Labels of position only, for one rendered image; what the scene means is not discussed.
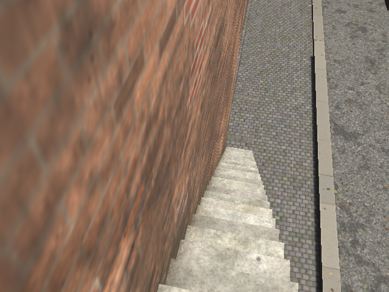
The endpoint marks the stairs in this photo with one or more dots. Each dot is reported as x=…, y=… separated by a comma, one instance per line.
x=232, y=244

